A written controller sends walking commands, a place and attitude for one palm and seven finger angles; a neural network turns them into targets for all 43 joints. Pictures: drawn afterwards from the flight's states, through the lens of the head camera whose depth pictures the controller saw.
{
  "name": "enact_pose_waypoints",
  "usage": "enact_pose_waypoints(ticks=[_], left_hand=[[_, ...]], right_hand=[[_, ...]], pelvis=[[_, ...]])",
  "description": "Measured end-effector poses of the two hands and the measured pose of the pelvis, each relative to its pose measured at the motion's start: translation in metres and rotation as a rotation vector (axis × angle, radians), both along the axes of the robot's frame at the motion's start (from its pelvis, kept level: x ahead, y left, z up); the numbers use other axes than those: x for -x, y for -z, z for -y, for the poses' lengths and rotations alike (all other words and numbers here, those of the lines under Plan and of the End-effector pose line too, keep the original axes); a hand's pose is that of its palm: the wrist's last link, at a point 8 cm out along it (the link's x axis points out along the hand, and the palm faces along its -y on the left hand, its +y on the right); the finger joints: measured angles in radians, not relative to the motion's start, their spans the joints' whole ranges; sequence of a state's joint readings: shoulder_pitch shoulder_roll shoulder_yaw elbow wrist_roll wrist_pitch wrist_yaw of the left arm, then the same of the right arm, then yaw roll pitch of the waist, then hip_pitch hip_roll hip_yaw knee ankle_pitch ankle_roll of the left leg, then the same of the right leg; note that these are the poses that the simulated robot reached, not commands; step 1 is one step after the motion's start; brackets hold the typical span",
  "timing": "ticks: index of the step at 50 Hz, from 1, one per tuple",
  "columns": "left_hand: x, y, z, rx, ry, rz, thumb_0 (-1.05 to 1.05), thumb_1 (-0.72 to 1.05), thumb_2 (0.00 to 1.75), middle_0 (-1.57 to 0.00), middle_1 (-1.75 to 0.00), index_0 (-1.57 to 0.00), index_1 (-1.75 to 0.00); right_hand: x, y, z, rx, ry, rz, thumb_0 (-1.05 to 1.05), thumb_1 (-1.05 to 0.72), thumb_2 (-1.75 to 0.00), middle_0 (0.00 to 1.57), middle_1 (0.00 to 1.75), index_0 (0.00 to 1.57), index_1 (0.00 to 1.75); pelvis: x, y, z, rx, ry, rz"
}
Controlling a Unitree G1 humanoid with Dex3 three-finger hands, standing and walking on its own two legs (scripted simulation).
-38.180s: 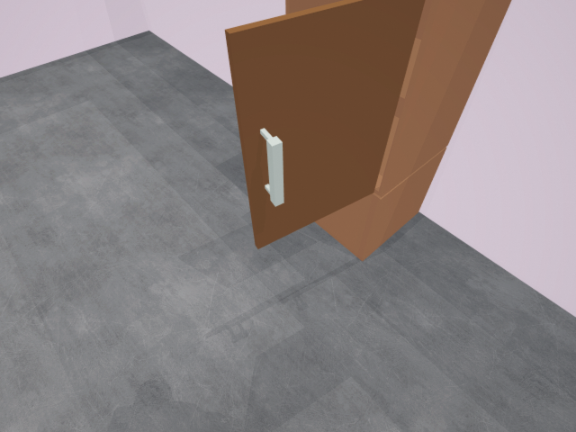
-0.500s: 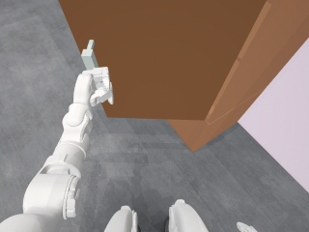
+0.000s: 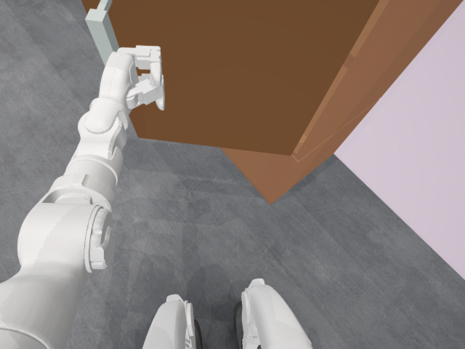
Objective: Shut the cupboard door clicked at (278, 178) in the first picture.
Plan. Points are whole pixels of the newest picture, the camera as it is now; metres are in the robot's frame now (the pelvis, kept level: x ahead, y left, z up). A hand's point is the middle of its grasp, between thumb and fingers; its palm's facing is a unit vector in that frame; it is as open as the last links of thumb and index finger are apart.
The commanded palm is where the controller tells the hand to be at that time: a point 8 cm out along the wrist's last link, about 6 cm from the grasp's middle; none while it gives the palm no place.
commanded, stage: push the door shut along its arc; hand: left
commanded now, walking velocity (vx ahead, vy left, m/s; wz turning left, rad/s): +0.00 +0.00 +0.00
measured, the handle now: (118, 55) +0.60 +0.13 +0.07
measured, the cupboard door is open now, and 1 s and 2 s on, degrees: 46 37 33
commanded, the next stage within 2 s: pull the fist back off the door in 0.90 s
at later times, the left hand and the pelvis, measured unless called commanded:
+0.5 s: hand (173, 62) +0.57 +0.04 +0.08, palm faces -0.37 -0.93 -0.03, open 3.0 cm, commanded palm +0.58 +0.07 +0.08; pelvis +0.02 -0.01 +0.00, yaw -1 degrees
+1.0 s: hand (186, 48) +0.60 +0.01 +0.09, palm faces -0.44 -0.90 -0.04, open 3.6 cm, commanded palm +0.63 +0.02 +0.08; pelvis +0.00 -0.01 -0.03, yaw -2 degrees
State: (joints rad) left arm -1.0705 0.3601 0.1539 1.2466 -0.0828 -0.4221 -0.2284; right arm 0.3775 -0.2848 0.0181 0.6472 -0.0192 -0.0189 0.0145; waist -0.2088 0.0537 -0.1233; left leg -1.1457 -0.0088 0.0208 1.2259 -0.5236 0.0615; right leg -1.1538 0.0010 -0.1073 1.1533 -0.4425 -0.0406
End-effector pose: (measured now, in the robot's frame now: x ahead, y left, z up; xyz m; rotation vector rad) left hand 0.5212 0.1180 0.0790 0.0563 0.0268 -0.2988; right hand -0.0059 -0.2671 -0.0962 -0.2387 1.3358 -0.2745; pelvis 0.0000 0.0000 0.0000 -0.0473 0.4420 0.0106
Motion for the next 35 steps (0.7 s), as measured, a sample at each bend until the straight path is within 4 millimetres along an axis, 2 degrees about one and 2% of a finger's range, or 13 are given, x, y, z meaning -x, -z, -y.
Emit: enact_pose_waypoints(ticks=[4, 10, 18, 35], left_hand=[[-0.014, 0.002, 0.012, 0.034, 0.008, -0.020, 0.02, 0.90, 0.90, -1.30, -1.50, -1.30, -1.50], [-0.035, -0.004, 0.020, 0.022, 0.017, 0.006, 0.02, 0.90, 0.90, -1.30, -1.50, -1.30, -1.50], [-0.046, -0.006, 0.022, -0.001, 0.052, -0.031, -0.01, 0.89, 0.92, -1.30, -1.50, -1.30, -1.50], [-0.064, -0.008, 0.027, 0.017, 0.108, -0.043, 0.02, 0.91, 0.96, -1.30, -1.50, -1.30, -1.50]], right_hand=[[0.008, 0.000, -0.005, -0.001, 0.023, -0.019, 0.01, -0.91, -0.90, 0.20, 0.30, 0.20, 0.30], [0.020, 0.000, -0.013, -0.019, 0.068, -0.049, 0.01, -0.91, -0.90, 0.20, 0.30, 0.20, 0.30], [0.029, 0.001, -0.020, -0.057, 0.091, -0.113, 0.01, -0.91, -0.90, 0.20, 0.30, 0.21, 0.30], [0.022, -0.004, 0.009, 0.045, 0.055, -0.090, 0.00, -0.91, -0.90, 0.20, 0.30, 0.21, 0.30]], pelvis=[[-0.003, 0.002, -0.002, 0.002, 0.009, -0.016], [-0.009, 0.004, -0.002, 0.002, 0.025, -0.037], [-0.016, 0.001, 0.001, -0.001, 0.028, -0.045], [-0.010, 0.011, 0.011, 0.016, 0.011, -0.076]])
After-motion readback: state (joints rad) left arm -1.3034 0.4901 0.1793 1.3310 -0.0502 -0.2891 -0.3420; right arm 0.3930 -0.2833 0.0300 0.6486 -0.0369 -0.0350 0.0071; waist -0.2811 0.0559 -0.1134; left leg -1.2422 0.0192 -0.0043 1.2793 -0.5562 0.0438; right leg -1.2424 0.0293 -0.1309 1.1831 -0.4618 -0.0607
